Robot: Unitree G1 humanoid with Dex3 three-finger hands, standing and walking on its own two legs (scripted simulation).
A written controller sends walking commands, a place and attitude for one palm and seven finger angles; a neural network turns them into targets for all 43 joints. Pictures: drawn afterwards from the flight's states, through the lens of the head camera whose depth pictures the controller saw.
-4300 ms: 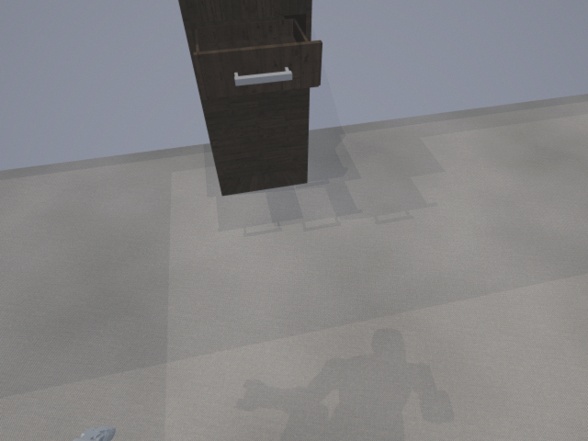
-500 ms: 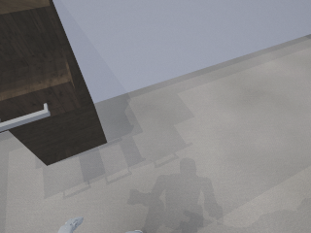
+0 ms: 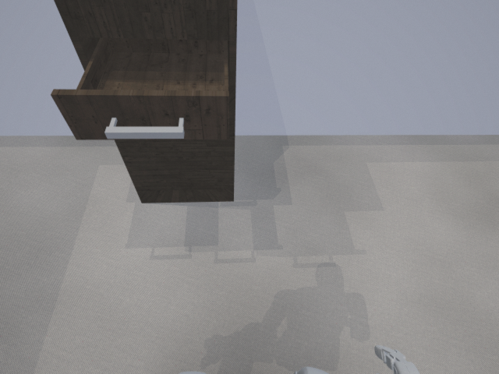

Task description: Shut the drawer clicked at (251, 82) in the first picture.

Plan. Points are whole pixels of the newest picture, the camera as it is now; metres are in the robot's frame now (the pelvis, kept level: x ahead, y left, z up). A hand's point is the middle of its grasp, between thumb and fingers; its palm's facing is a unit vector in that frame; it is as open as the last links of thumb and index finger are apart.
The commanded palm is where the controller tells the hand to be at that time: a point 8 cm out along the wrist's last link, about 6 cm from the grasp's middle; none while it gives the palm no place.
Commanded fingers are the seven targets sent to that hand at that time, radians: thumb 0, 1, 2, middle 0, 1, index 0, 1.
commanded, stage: turn to face it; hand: left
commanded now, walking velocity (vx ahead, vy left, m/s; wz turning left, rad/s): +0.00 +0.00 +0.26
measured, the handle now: (146, 127) +0.60 +0.31 -0.04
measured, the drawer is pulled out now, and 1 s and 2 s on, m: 0.24 0.24 0.24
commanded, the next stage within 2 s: take the last steps up to it in 0.12 s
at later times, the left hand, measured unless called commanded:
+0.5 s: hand out of the picture +0.01 +0.14 -0.14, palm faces +0.20 -0.95 -0.24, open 7.4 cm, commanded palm none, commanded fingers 0.00 0.90 0.90 -0.20 -0.30 -0.20 -0.30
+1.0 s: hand out of the picture +0.08 +0.24 -0.17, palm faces +0.19 -0.97 -0.16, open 7.4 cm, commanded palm none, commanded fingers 0.00 0.90 0.90 -0.20 -0.30 -0.20 -0.30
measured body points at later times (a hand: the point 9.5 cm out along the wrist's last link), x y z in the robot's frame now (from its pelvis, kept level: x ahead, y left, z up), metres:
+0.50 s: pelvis +0.02 -0.04 +0.02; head +0.02 -0.07 +0.47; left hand +0.00 +0.19 -0.12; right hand +0.08 -0.28 -0.15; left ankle -0.03 +0.12 -0.65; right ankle +0.02 -0.12 -0.73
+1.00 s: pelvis +0.11 +0.06 +0.02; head +0.12 +0.08 +0.47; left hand +0.08 +0.29 -0.15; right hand +0.14 -0.16 -0.13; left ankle +0.07 +0.13 -0.73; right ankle +0.15 -0.07 -0.65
